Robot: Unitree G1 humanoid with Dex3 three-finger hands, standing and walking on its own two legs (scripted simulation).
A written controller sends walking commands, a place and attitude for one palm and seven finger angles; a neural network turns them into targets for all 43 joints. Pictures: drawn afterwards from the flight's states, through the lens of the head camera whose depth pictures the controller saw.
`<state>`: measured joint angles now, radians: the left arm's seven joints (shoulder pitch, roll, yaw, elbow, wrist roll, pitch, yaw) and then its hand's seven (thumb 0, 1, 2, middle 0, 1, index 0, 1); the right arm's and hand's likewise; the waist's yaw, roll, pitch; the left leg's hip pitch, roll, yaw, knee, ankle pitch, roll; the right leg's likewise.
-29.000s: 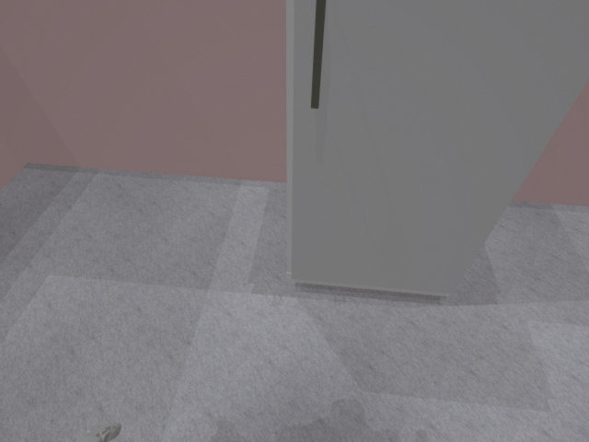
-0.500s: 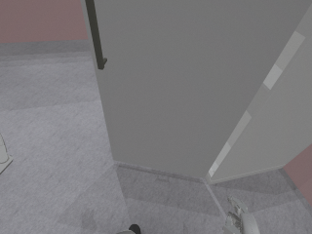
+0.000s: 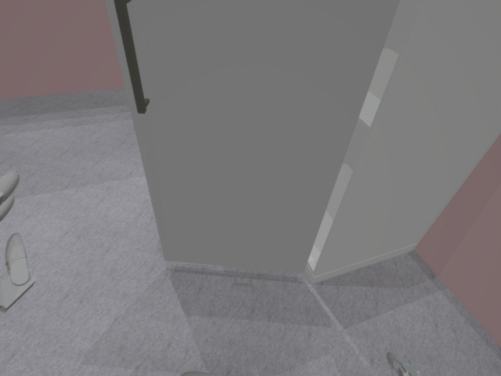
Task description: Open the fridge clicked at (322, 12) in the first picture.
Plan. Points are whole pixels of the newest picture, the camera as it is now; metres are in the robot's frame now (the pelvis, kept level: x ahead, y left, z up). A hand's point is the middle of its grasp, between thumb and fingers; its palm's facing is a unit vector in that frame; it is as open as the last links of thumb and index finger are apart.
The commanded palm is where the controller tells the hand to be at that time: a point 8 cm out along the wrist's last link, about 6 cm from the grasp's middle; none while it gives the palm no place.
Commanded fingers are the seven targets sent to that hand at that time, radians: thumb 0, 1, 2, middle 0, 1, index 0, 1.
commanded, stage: stop stepping back and stand still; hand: left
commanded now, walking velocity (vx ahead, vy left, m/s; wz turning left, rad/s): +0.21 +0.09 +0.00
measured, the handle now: (135, 59) +0.70 +0.33 +0.20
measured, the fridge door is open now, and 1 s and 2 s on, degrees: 66 66 66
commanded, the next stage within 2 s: let the arm hang, fingers relaxed in 1.52 s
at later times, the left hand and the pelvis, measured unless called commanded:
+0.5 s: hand (10, 293) +0.15 +0.28 +0.16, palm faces +0.53 -0.71 -0.46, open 7.4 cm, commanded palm +0.10 +0.31 +0.18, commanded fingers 0.00 0.90 0.90 -0.20 -0.30 -0.20 -0.30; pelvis -0.02 +0.00 -0.01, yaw +3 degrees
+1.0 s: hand (22, 255) +0.20 +0.30 +0.16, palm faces +0.45 -0.77 -0.46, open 7.4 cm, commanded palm +0.14 +0.33 +0.18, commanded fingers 0.00 0.90 0.90 -0.20 -0.30 -0.20 -0.30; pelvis +0.01 +0.03 +0.00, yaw +2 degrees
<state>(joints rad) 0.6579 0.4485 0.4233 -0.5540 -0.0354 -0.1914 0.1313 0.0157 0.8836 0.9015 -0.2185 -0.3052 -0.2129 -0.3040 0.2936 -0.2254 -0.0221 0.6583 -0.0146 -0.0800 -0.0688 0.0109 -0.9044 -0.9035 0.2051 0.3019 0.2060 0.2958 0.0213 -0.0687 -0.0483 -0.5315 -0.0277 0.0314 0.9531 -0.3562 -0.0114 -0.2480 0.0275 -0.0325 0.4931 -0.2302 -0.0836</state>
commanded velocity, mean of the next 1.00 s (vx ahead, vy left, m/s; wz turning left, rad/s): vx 0.02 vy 0.00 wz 0.00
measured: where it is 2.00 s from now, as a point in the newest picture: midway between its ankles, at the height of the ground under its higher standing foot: outside the picture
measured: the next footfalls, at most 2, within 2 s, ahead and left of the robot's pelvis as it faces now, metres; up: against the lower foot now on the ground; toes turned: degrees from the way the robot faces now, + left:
left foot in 0.18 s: +0.00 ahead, +0.16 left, +0.00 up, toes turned +5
left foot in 0.68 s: +0.07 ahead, +0.14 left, +0.00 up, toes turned +6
